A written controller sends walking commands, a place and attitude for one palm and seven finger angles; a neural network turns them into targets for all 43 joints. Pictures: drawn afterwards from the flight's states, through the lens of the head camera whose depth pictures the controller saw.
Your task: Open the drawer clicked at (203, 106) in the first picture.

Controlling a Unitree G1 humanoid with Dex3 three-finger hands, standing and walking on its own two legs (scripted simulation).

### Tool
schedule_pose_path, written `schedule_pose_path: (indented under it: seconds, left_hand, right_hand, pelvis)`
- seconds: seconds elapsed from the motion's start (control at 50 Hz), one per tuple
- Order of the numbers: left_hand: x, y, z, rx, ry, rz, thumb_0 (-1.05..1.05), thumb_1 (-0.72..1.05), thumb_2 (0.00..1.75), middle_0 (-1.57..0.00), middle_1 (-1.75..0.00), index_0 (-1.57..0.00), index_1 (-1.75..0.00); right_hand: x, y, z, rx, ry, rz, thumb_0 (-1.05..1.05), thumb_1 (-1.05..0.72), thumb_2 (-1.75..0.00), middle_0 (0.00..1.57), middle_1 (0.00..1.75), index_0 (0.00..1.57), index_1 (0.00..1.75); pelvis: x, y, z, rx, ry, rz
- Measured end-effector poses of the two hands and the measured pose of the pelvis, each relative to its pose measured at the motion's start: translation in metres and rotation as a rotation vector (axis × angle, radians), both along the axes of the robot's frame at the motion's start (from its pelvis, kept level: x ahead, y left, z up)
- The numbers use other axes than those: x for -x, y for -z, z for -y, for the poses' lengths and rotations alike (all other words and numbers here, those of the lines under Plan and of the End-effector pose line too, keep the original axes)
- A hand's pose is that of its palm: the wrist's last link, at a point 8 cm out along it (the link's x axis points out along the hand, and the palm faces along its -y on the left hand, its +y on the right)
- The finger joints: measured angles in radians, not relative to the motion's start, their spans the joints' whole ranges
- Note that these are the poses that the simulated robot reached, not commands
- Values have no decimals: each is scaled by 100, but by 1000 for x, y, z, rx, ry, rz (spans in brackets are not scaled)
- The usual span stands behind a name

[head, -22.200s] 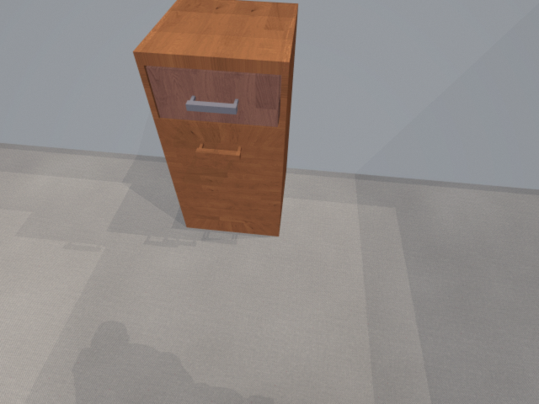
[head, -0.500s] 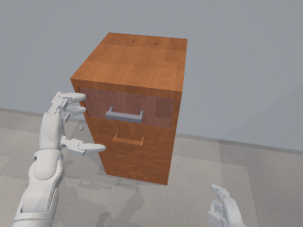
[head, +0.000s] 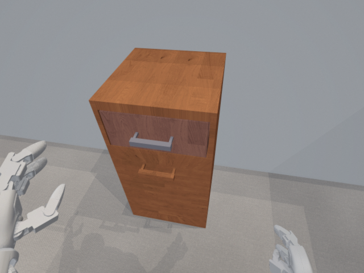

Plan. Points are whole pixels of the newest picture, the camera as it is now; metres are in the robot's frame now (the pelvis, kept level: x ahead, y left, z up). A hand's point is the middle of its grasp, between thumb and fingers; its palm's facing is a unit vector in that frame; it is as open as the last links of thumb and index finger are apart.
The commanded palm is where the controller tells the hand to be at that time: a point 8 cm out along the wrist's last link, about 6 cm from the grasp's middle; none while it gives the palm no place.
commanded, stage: draw the hand back to the body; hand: left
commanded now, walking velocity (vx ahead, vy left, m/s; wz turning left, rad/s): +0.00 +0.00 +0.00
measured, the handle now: (152, 140) +0.56 +0.18 -0.08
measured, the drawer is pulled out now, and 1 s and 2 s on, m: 0.00 0.00 0.00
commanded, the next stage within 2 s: step back with the hand held close in 0.24 s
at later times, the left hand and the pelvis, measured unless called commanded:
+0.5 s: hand (55, 202) +0.18 +0.24 +0.15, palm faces +0.40 -0.81 -0.43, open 7.4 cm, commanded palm +0.12 +0.28 +0.17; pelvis -0.01 -0.01 +0.00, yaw +1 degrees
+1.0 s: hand (30, 235) +0.13 +0.25 +0.15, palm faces +0.41 -0.81 -0.42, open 7.4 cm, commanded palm +0.07 +0.29 +0.17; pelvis -0.06 +0.01 -0.02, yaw +0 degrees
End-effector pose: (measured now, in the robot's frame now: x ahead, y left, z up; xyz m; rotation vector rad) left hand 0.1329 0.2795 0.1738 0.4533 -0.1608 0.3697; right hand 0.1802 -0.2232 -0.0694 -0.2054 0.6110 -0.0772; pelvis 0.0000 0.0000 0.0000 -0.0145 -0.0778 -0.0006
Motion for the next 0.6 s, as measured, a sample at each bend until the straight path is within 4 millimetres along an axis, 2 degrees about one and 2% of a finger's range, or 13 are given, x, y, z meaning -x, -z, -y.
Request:
schedule_pose_path:
  seconds: [0.08,0.22,0.36,0.46,0.6]
  left_hand:
    - [9,-1,2,2,-25,14,1,67,80,-22,-45,-22,-45]
    - [5,6,7,26,-33,5,2,83,87,-21,-35,-21,-35]
    - [-2,3,9,14,-18,5,2,88,89,-21,-32,-21,-31]
    - [-7,-1,5,-46,-17,15,2,89,89,-21,-31,-21,-31]
    - [-13,23,3,-8,16,-54,2,89,90,-21,-31,-21,-30]
  right_hand:
    - [-5,-1,-4,-6,-23,21,2,-90,-90,20,30,20,30]
    - [-1,3,-7,-16,-36,4,2,-90,-90,20,30,21,30]
    - [8,9,-2,-14,-17,-24,2,-90,-90,20,30,21,30]
    - [15,11,9,22,8,-76,2,-90,-90,20,30,21,30]
    - [34,12,24,84,87,-163,2,-90,-90,20,30,21,30]
  pelvis:
    - [4,0,3,0,-10,7]
    - [8,0,7,-3,-11,7]
    - [4,0,9,-4,-4,8]
    - [5,2,7,10,-17,-51]
    - [9,5,-2,12,-18,-107]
